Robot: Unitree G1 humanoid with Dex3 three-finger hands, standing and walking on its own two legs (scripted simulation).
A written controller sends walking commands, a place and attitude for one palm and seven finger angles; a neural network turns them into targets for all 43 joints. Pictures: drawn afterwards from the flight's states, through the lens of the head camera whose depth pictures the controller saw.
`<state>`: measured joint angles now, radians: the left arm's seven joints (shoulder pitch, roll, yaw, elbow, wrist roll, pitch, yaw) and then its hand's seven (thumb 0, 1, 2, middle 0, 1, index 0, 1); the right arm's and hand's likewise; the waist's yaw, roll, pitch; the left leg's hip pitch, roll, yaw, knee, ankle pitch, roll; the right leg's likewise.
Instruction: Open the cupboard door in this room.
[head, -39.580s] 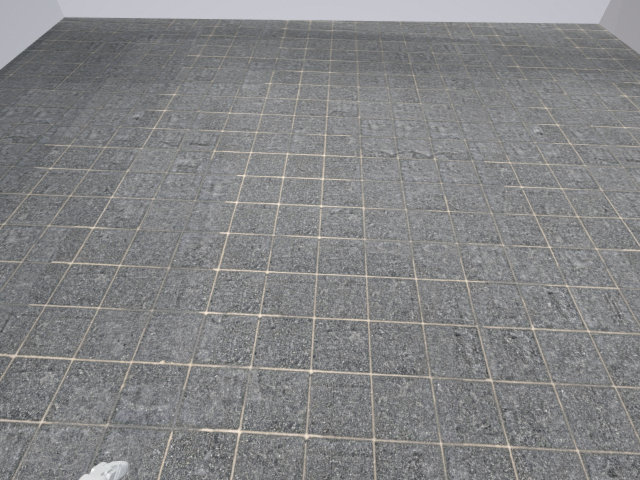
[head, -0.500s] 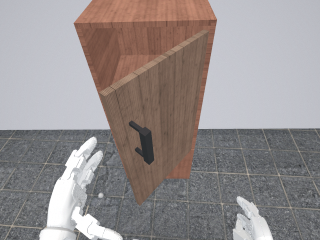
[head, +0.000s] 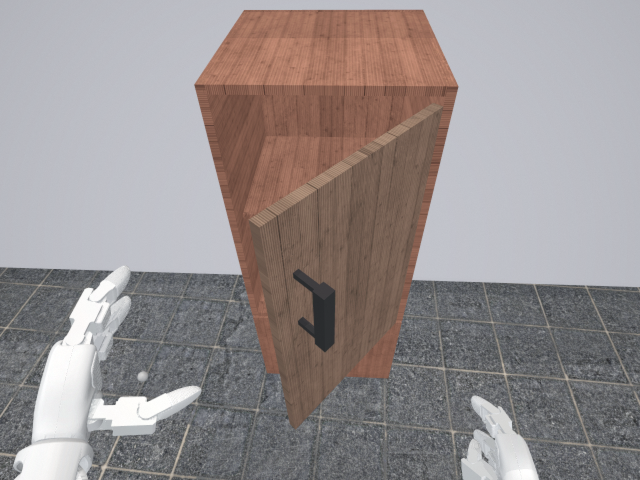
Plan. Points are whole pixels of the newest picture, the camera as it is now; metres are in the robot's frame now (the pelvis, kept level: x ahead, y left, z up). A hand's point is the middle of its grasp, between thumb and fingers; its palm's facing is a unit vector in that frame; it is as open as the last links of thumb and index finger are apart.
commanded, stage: draw the hand back to the body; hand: left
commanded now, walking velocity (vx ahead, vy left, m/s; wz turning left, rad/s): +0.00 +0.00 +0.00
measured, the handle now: (313, 310) +0.33 +0.05 +0.04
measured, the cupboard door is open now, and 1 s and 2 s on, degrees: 49 49 49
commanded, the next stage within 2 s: step back with the hand held close in 0.74 s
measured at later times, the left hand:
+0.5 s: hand (67, 319) +0.21 +0.26 +0.17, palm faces +0.48 -0.79 -0.38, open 7.9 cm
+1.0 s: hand (82, 320) +0.20 +0.24 +0.18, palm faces +0.43 -0.79 -0.44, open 7.4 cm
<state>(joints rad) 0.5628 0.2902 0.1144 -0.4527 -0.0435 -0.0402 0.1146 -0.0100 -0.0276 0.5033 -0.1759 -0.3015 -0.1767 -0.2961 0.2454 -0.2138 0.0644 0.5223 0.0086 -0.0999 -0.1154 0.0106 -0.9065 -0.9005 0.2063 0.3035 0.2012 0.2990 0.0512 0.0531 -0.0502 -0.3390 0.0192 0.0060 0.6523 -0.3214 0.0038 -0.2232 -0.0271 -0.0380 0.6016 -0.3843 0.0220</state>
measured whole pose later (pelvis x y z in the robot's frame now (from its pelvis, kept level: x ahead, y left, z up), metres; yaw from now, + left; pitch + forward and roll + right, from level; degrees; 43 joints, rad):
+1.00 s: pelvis +0.00 -0.02 +0.02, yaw -1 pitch -1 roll -1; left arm 0.48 0.35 0.38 -0.40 -0.06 -0.12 0.11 0.01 0.89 0.90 -0.21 -0.30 -0.21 -0.30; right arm 0.17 -0.23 0.01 0.60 0.00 -0.03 -0.09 0.01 -0.91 -0.90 0.21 0.30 0.20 0.30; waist 0.04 0.07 0.00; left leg -0.20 0.05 0.01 0.45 -0.22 -0.02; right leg -0.08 0.01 -0.04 0.36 -0.27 0.00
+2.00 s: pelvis -0.16 +0.02 +0.00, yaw +2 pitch +1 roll -5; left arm 0.50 0.43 0.47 -0.56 -0.06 -0.23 0.18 0.01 0.89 0.90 -0.21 -0.30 -0.22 -0.30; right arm 0.16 -0.16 -0.02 0.63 -0.01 -0.12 -0.04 0.01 -0.91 -0.90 0.21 0.30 0.20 0.30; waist 0.01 0.03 0.04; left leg -0.49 0.06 0.00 0.47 -0.01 0.04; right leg -0.38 0.10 -0.01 1.01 -0.50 0.01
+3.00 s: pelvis -0.26 +0.03 +0.01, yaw -3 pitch -1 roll +0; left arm 0.54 0.40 0.40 -0.44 -0.04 -0.22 0.15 0.01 0.89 0.90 -0.22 -0.30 -0.22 -0.30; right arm 0.20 -0.20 0.01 0.61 0.00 -0.13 -0.06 0.01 -0.91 -0.90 0.21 0.30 0.20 0.30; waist 0.00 0.00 0.01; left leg -0.19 0.03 0.05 0.49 -0.28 -0.01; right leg -0.21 0.02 -0.05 0.47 -0.25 -0.03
